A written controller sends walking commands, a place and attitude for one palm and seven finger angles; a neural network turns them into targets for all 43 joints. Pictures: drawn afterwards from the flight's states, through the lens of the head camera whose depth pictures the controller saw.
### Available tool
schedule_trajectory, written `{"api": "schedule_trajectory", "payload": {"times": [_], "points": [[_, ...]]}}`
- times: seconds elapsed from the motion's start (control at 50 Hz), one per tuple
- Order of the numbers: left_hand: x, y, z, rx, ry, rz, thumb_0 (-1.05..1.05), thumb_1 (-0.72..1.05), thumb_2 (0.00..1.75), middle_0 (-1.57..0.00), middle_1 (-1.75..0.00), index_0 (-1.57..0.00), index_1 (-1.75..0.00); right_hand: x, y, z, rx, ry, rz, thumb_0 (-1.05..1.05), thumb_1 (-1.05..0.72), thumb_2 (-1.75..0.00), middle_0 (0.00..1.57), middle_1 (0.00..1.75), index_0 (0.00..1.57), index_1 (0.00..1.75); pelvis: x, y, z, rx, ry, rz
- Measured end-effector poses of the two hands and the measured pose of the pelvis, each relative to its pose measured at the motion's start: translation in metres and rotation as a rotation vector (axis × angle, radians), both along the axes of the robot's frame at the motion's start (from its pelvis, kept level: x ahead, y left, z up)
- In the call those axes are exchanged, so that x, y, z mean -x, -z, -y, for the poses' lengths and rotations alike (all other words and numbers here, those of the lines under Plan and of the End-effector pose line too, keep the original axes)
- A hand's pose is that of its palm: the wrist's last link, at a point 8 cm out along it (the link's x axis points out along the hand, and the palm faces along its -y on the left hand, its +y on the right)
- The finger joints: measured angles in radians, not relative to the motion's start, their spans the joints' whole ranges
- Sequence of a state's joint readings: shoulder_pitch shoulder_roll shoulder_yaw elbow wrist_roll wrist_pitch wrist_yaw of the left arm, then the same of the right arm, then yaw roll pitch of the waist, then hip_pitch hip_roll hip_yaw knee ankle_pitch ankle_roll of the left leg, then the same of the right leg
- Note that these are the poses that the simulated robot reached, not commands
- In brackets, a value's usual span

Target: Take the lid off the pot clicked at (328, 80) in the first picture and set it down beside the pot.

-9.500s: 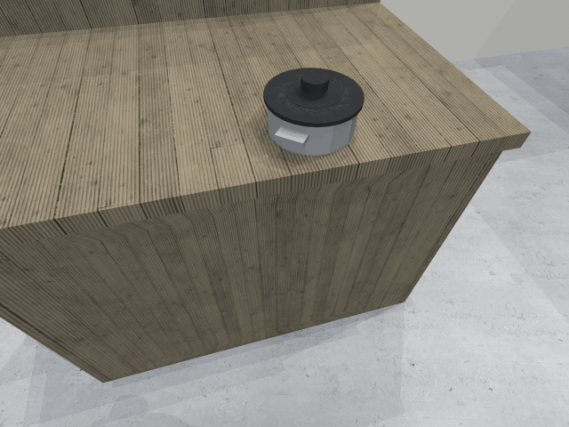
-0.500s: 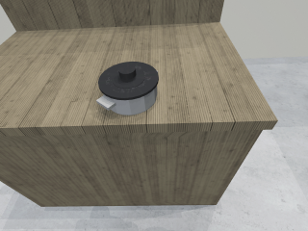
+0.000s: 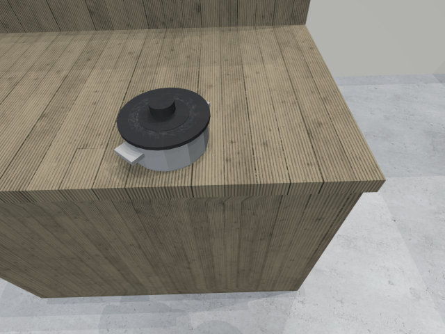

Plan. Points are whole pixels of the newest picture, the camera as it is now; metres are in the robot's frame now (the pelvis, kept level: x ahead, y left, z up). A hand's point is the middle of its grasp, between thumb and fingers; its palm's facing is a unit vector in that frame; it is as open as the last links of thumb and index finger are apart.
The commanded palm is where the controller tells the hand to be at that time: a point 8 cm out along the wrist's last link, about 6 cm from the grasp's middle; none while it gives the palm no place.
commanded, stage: look again from close up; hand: left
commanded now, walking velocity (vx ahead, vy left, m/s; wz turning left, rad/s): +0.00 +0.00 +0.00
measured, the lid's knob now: (162, 105) +0.48 +0.14 +0.16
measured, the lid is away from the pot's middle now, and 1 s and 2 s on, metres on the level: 0.00 0.00 0.00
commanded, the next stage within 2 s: lift the closed hand beside the body in 0.34 s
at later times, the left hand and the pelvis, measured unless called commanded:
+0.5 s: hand out of the picture +0.05 +0.18 -0.15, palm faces +0.09 -0.97 -0.24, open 7.3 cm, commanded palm +0.09 +0.23 -0.05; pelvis +0.00 -0.01 +0.00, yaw +1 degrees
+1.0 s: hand (72, 322) +0.13 +0.22 +0.05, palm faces +0.37 -0.86 -0.35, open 3.2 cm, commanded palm +0.08 +0.26 +0.09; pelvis +0.02 -0.01 +0.00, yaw +4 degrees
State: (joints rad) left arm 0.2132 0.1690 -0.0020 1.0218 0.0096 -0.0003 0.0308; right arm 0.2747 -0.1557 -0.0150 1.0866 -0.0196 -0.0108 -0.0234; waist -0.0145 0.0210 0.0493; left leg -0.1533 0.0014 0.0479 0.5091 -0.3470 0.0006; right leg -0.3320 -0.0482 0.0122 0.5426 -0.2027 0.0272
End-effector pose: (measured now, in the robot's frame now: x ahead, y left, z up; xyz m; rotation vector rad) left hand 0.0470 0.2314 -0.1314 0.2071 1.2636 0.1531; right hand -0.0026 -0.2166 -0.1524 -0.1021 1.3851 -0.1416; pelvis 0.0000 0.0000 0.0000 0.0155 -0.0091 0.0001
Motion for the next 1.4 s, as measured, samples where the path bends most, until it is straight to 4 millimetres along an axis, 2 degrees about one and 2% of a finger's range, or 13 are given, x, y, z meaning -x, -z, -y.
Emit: {"api": "schedule_trajectory", "payload": {"times": [0.16, 0.46, 0.48, 0.52, 0.58, 0.64, 0.76, 0.82, 0.88, 0.98, 1.14, 1.26, 1.4], "points": [[0.002, 0.001, 0.006, 0.010, -0.009, -0.010, 0.00, 0.91, 0.90, -0.20, -0.30, -0.20, -0.30, -0.004, -0.002, 0.004, 0.005, -0.001, 0.000, 0.00, -0.91, -0.90, 0.20, 0.30, 0.20, 0.30, -0.001, -0.001, 0.004, 0.001, -0.001, 0.000], [0.026, 0.004, 0.007, 0.013, -0.041, -0.065, 0.00, 0.91, 0.90, -0.20, -0.30, -0.20, -0.30, -0.009, -0.005, 0.007, 0.011, -0.014, 0.001, 0.00, -0.91, -0.90, 0.20, 0.30, 0.20, 0.30, -0.001, -0.002, 0.006, 0.009, -0.006, 0.001], [0.020, 0.000, 0.006, 0.011, -0.063, -0.021, 0.00, 0.91, 0.90, -0.20, -0.30, -0.20, -0.30, -0.012, -0.007, 0.008, 0.011, -0.019, 0.031, 0.01, -0.91, -0.90, 0.20, 0.30, 0.20, 0.30, 0.000, -0.002, 0.006, 0.008, -0.009, 0.004], [-0.009, -0.026, 0.004, -0.030, -0.079, 0.186, 0.01, 0.91, 0.90, -0.21, -0.32, -0.21, -0.32, -0.028, -0.015, 0.014, 0.037, -0.041, 0.159, 0.01, -0.93, -0.90, 0.20, 0.30, 0.20, 0.30, -0.002, -0.002, 0.006, 0.005, -0.021, 0.009], [-0.047, -0.070, 0.000, -0.099, -0.078, 0.446, 0.01, 0.91, 0.90, -0.26, -0.37, -0.26, -0.37, -0.068, -0.026, 0.021, 0.049, -0.078, 0.362, 0.02, -0.93, -0.90, 0.20, 0.30, 0.20, 0.30, -0.005, -0.003, 0.004, 0.009, -0.044, 0.026], [-0.065, -0.096, -0.002, -0.126, -0.066, 0.590, 0.01, 0.91, 0.90, -0.33, -0.45, -0.34, -0.45, -0.118, -0.046, 0.027, 0.048, -0.083, 0.561, 0.02, -0.92, -0.90, 0.20, 0.30, 0.20, 0.30, -0.005, -0.003, 0.006, 0.007, -0.045, 0.030], [-0.061, -0.143, -0.005, -0.167, -0.027, 0.784, 0.00, 0.91, 0.90, -0.55, -0.68, -0.55, -0.68, -0.211, -0.109, 0.023, 0.058, -0.150, 0.930, 0.02, -0.92, -0.90, 0.20, 0.30, 0.20, 0.30, -0.006, -0.002, 0.012, 0.015, -0.041, 0.036], [-0.053, -0.156, -0.010, -0.197, -0.041, 0.828, 0.01, 0.90, 0.90, -0.67, -0.82, -0.67, -0.81, -0.240, -0.131, 0.015, 0.062, -0.211, 1.025, 0.01, -0.92, -0.90, 0.20, 0.30, 0.20, 0.30, -0.006, -0.002, 0.014, 0.021, -0.050, 0.029], [-0.048, -0.173, -0.017, -0.236, -0.056, 0.872, 0.01, 0.90, 0.90, -0.80, -0.95, -0.80, -0.95, -0.257, -0.140, 0.004, 0.057, -0.265, 1.060, 0.01, -0.91, -0.90, 0.20, 0.30, 0.20, 0.30, -0.009, -0.002, 0.014, 0.025, -0.060, 0.022], [-0.048, -0.198, -0.026, -0.297, -0.066, 0.944, 0.01, 0.90, 0.90, -1.01, -1.19, -1.01, -1.19, -0.260, -0.127, -0.015, 0.019, -0.305, 1.009, 0.01, -0.91, -0.90, 0.20, 0.30, 0.20, 0.30, -0.015, -0.003, 0.012, 0.028, -0.073, 0.019], [-0.065, -0.242, -0.041, -0.401, 0.007, 1.057, 0.01, 0.90, 0.90, -1.23, -1.42, -1.23, -1.42, -0.230, -0.087, -0.036, -0.049, -0.275, 0.841, 0.01, -0.91, -0.90, 0.20, 0.30, 0.20, 0.30, -0.025, -0.003, 0.005, 0.030, -0.067, 0.029], [-0.077, -0.269, -0.049, -0.466, 0.077, 1.123, 0.01, 0.90, 0.90, -1.28, -1.48, -1.28, -1.48, -0.213, -0.073, -0.037, -0.052, -0.231, 0.777, 0.02, -0.91, -0.90, 0.21, 0.30, 0.21, 0.30, -0.029, -0.003, -0.001, 0.031, -0.054, 0.028], [-0.082, -0.284, -0.052, -0.484, 0.128, 1.183, 0.01, 0.90, 0.90, -1.29, -1.50, -1.30, -1.50, -0.218, -0.079, -0.027, -0.001, -0.214, 0.796, 0.02, -0.91, -0.90, 0.21, 0.30, 0.20, 0.30, -0.030, -0.003, -0.007, 0.033, -0.045, 0.024]]}}
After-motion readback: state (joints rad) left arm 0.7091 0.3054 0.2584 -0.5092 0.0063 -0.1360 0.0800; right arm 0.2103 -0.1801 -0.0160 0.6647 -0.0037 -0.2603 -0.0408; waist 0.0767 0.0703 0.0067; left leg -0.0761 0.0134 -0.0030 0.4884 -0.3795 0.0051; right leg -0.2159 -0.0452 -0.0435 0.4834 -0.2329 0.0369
